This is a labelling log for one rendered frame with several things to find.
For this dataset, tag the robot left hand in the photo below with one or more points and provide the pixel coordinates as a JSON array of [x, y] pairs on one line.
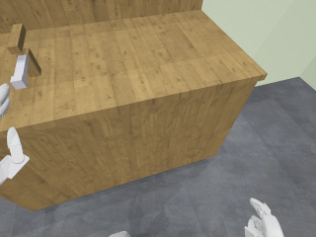
[[10, 165]]

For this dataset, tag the counter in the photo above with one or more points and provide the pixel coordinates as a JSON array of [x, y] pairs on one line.
[[118, 90]]

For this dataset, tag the robot right hand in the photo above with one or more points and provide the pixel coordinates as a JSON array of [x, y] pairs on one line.
[[267, 227]]

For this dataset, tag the tap lever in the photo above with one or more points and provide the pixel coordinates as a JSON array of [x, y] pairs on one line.
[[19, 80]]

